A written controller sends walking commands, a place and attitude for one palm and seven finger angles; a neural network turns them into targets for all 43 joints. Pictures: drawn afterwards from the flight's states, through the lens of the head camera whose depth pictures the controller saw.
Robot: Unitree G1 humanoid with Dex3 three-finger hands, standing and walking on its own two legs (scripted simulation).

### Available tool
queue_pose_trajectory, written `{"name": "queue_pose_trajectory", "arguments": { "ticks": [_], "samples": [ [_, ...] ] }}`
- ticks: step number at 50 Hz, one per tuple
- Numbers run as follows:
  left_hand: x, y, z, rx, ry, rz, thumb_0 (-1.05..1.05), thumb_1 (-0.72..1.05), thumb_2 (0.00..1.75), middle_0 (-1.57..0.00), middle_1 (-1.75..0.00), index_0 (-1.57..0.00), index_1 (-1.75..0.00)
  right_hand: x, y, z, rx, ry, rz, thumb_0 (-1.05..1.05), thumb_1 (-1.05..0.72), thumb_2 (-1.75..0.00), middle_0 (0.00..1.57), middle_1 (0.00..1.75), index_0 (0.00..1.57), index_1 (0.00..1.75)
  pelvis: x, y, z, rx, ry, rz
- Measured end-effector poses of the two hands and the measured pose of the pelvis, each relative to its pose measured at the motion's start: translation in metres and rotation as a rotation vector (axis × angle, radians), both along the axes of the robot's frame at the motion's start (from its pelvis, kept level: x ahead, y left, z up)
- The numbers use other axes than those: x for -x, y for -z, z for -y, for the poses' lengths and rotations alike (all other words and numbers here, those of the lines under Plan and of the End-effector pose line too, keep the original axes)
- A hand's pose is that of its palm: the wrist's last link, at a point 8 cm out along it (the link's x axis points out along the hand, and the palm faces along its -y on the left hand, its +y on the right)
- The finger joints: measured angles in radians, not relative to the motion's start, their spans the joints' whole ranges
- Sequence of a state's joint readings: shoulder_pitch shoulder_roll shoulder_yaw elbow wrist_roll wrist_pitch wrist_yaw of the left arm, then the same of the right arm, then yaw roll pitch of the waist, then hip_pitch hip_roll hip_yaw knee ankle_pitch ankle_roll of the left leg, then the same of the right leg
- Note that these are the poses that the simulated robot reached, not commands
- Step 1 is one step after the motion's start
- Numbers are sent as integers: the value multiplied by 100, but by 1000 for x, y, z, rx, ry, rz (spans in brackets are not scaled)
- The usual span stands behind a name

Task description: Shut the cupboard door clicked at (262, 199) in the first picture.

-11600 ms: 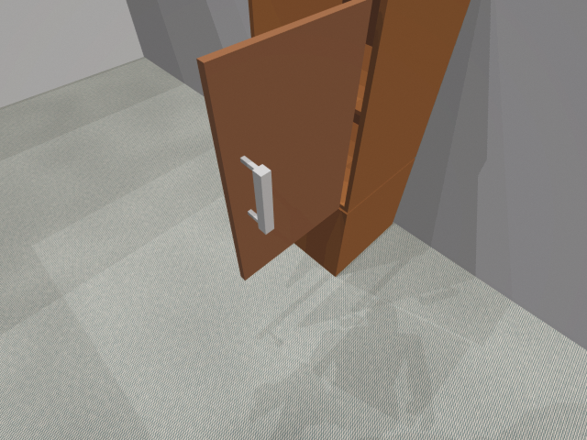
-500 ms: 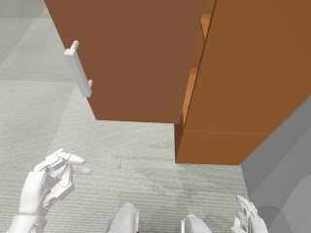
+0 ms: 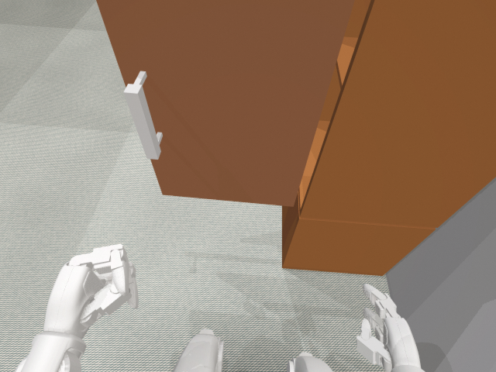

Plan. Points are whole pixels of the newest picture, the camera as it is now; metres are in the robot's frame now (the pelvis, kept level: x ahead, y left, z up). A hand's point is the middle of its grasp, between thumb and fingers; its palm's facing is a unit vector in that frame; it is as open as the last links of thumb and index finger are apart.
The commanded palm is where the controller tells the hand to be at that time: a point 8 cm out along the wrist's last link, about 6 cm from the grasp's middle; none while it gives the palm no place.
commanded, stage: raise the hand and make a fist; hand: left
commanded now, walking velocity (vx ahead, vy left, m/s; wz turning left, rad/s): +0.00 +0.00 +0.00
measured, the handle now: (148, 117) +0.55 +0.25 +0.07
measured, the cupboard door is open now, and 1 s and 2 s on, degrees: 89 89 89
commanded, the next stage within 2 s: bring the fist close to the handle in 0.56 s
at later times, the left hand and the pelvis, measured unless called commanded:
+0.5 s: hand (143, 281) +0.23 +0.17 +0.07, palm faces -0.02 -1.00 -0.05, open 3.1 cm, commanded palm +0.21 +0.22 +0.07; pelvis +0.00 -0.02 +0.00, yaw +0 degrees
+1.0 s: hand (145, 235) +0.29 +0.18 +0.07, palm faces -0.02 -1.00 -0.04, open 3.1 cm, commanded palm +0.28 +0.24 +0.07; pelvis +0.00 -0.02 +0.00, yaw +0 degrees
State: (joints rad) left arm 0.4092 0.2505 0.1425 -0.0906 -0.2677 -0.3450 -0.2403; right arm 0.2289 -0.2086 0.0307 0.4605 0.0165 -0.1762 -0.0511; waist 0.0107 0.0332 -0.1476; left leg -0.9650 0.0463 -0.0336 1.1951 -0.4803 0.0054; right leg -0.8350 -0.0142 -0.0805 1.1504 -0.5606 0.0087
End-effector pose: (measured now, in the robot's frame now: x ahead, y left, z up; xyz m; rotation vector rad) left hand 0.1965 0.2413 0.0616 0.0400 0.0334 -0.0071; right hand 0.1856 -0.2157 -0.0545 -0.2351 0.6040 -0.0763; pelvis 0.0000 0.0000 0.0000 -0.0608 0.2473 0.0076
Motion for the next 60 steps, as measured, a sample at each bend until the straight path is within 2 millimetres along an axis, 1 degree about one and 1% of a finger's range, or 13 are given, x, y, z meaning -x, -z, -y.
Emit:
{"name": "queue_pose_trajectory", "arguments": {
  "ticks": [4,11,17,24,34,37,41,46,53,60],
  "samples": [
    [-4,-3,2,-3,7,3,2,90,90,-127,-147,-128,-147,7,4,6,2,12,-26,1,-90,-90,20,30,21,30,-1,-1,3,-2,1,3],
    [-11,-6,7,-3,12,5,2,90,90,-129,-149,-130,-149,22,9,23,13,51,-68,1,-90,-90,20,30,21,30,-3,-3,8,-11,6,4],
    [-13,-6,14,-3,15,3,2,90,90,-130,-150,-130,-150,28,10,36,20,78,-81,1,-90,-90,20,30,21,30,-4,-3,12,-19,11,4],
    [-13,-7,20,-8,10,15,2,90,90,-130,-150,-130,-150,26,12,41,15,84,-75,1,-90,-90,20,30,21,30,-4,-3,16,-27,14,3],
    [-12,-6,22,-4,8,15,2,89,90,-130,-150,-130,-150,16,13,37,0,66,-61,1,-90,-90,20,30,21,30,-5,-2,19,-29,12,1],
    [-15,-6,22,-9,11,25,2,89,90,-130,-150,-130,-150,14,13,36,3,59,-58,1,-90,-90,20,30,21,30,-5,-1,19,-27,10,-1],
    [-30,-5,17,-14,10,46,2,89,90,-130,-150,-130,-150,14,18,35,10,50,-67,1,-90,-90,20,30,21,30,-3,1,18,-23,7,-4],
    [-57,-5,10,-6,14,56,2,89,90,-130,-150,-130,-150,20,21,36,14,61,-96,1,-90,-90,20,30,21,30,-2,1,17,-22,10,-8],
    [-92,-10,2,7,9,50,2,89,90,-130,-150,-130,-150,38,20,39,20,95,-147,1,-90,-90,20,30,21,30,-2,-5,14,-27,19,-10],
    [-119,-8,-6,15,-2,47,2,89,90,-130,-150,-130,-150,58,22,45,39,126,-217,1,-90,-90,20,30,21,30,-2,-9,10,-30,27,-17]
  ]
}}
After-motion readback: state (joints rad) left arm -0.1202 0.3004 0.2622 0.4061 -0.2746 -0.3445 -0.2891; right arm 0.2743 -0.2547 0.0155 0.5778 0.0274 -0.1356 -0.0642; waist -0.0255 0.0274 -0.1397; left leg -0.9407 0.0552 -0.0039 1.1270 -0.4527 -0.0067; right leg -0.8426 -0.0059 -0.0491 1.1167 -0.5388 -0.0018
